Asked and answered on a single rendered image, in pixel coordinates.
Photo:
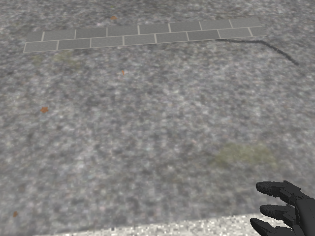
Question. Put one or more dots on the right robot hand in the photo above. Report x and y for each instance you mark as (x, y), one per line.
(298, 214)

